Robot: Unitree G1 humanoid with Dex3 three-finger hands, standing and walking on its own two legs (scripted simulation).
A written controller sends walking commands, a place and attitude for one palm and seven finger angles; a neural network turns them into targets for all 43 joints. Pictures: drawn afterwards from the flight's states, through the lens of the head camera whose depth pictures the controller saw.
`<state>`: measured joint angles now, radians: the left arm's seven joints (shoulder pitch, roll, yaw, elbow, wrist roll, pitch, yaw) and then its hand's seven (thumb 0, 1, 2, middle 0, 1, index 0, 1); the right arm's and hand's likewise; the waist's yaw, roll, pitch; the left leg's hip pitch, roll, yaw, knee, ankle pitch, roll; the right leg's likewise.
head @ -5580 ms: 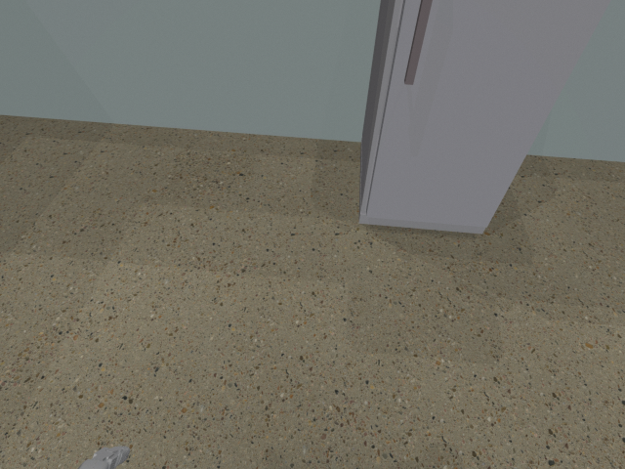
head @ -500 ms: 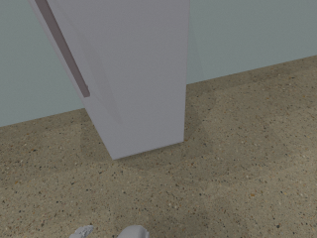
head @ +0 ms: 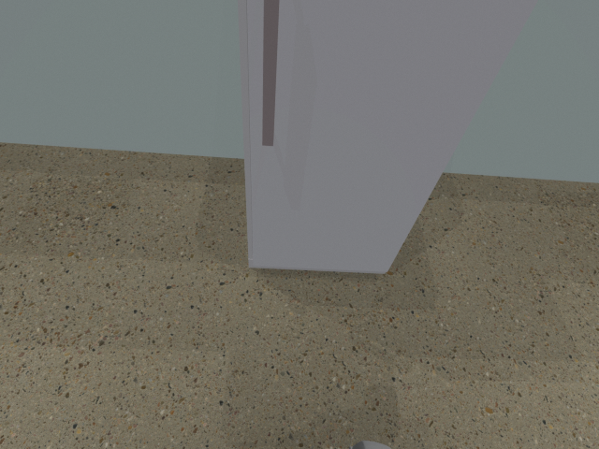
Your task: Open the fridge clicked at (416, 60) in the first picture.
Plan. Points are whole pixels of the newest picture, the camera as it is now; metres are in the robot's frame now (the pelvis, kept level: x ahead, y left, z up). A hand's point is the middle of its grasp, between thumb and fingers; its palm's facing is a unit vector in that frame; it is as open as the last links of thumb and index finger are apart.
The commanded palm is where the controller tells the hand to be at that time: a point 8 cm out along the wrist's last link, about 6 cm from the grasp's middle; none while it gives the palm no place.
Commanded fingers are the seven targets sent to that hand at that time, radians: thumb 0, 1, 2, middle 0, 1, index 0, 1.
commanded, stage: take the last steps up to it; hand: left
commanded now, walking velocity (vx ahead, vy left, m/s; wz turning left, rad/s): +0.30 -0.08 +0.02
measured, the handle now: (271, 42) +0.74 +0.13 +0.15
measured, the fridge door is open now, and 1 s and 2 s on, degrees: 0 0 0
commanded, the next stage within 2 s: come to a stop and stand still in 0.88 s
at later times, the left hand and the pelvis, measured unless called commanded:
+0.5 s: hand out of the picture +0.06 +0.12 -0.16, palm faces +0.07 -0.97 -0.22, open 7.2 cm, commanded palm none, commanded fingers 0.00 0.90 0.90 -0.20 -0.30 -0.20 -0.30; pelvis +0.07 -0.06 +0.00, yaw +1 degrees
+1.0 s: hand (215, 408) +0.20 +0.14 -0.19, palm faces +0.09 -0.99 -0.13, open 7.3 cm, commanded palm none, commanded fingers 0.00 0.90 0.90 -0.20 -0.30 -0.20 -0.30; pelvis +0.25 -0.01 -0.01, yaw +1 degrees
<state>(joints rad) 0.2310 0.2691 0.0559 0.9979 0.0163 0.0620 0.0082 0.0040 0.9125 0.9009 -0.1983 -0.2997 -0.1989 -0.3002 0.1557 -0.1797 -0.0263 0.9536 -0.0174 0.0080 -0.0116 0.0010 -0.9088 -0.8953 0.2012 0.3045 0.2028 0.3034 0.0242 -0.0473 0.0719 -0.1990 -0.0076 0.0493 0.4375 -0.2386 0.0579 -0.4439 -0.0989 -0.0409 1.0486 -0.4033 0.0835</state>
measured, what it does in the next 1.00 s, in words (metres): walks ahead: right foot, then left foot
